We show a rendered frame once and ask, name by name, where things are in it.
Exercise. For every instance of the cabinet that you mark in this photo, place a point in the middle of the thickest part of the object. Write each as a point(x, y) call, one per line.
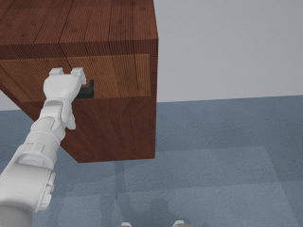
point(107, 129)

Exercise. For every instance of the left robot hand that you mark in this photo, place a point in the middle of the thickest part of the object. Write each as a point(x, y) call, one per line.
point(66, 86)

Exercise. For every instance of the drawer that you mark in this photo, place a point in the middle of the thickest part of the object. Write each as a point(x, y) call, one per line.
point(113, 75)

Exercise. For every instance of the robot left forearm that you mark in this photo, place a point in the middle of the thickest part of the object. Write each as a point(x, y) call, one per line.
point(44, 139)

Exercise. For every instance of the robot left upper arm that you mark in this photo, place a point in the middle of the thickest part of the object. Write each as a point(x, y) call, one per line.
point(25, 190)

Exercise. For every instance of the handle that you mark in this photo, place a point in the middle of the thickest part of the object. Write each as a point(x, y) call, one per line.
point(86, 92)

